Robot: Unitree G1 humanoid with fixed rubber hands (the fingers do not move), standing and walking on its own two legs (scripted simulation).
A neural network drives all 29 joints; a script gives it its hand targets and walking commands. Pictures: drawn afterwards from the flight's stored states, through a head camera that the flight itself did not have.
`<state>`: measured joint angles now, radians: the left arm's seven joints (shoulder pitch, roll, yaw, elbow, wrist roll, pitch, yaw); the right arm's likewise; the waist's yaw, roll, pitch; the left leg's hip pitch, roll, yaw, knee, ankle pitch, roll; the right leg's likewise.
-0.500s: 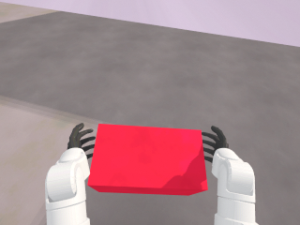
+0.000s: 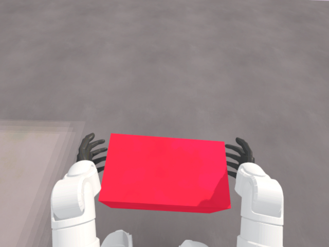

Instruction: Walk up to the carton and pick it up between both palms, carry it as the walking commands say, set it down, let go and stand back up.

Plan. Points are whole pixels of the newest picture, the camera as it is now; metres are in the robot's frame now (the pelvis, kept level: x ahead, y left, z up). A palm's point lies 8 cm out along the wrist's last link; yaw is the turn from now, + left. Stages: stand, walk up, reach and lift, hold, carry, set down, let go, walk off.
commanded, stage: carry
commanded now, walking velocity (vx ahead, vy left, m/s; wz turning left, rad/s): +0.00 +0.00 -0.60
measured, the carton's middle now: (164, 176) +0.29 +0.00 -0.04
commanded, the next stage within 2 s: none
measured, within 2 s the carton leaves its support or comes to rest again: neither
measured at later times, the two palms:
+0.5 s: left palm (100, 173) +0.24 +0.13 +0.09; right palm (285, 218) +0.16 -0.21 +0.09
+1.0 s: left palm (110, 208) +0.18 +0.10 +0.10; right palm out of the picture +0.10 -0.24 +0.09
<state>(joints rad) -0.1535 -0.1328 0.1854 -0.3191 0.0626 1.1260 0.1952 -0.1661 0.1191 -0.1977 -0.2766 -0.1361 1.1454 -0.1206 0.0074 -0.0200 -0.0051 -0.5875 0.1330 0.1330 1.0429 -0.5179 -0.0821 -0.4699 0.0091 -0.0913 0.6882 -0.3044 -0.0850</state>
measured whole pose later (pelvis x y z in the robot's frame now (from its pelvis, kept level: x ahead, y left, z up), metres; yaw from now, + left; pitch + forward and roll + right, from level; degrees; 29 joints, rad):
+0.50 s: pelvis -0.06 +0.02 +0.01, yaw -14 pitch +3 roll -2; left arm -0.14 -0.13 0.17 -0.43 0.07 1.14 0.20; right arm -0.14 0.13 -0.20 -0.34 -0.12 1.12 -0.10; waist 0.02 -0.01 -0.01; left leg -0.25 0.12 0.23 0.62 -0.41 0.01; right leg -0.53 -0.03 -0.09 0.91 -0.35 0.02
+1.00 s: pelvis -0.13 -0.01 +0.01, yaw -14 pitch +3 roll +0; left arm -0.16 -0.13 0.19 -0.34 0.12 1.12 0.16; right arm -0.19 0.14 -0.21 -0.26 -0.12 1.13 -0.12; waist 0.00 -0.02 -0.08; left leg -0.30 0.03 0.09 0.57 -0.32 0.00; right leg -0.43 -0.01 -0.17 0.52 -0.15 -0.07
